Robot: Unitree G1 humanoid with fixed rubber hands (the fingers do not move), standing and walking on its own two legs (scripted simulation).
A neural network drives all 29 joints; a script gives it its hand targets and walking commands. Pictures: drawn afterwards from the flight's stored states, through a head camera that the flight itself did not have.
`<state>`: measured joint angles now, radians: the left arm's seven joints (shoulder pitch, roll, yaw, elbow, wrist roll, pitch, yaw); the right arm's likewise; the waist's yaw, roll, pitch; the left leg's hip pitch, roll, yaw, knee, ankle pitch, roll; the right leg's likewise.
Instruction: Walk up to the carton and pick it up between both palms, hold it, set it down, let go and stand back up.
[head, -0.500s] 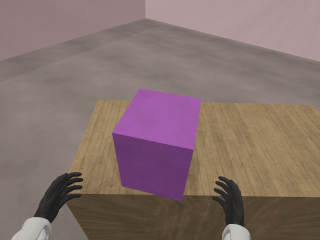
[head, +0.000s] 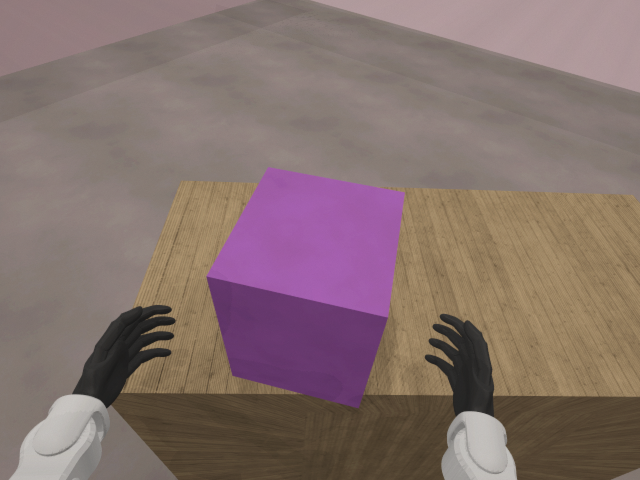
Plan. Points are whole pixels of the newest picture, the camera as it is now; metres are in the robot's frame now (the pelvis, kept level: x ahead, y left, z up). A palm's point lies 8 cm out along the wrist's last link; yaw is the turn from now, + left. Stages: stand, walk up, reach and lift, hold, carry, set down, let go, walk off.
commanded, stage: reach and lift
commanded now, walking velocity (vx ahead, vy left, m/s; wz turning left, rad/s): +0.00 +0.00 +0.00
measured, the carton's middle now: (313, 289) +0.39 +0.04 +0.01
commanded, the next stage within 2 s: none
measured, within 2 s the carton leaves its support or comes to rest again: neither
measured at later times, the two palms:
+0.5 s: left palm (116, 291) +0.30 +0.25 +0.11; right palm (485, 341) +0.27 -0.16 +0.10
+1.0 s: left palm (148, 201) +0.38 +0.23 +0.17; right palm (508, 262) +0.33 -0.18 +0.16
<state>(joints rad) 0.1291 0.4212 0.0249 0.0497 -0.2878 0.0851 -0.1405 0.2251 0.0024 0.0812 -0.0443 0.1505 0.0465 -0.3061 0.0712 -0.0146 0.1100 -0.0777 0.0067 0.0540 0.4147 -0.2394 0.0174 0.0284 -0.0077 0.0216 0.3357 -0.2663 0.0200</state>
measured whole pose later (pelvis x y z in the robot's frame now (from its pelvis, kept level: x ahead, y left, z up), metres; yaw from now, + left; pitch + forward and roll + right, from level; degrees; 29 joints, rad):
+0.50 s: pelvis -0.02 +0.01 +0.00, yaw -1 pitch -5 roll -1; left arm -0.27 0.40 0.13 0.15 -0.24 0.38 -0.14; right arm -0.12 -0.08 0.03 -0.01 0.22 0.30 -0.31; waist 0.03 -0.03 0.10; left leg -0.10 0.01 0.08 0.36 -0.18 0.03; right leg -0.01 -0.01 0.05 0.30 -0.21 0.03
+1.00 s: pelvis -0.03 +0.01 +0.00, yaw -1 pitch -2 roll -1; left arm -0.70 0.45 0.09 0.50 -0.24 0.47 -0.10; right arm -0.59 -0.15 -0.04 0.36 0.30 0.38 -0.26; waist -0.06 -0.02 0.03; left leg -0.18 0.01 0.07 0.39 -0.17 0.04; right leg -0.08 -0.01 0.04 0.30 -0.18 0.04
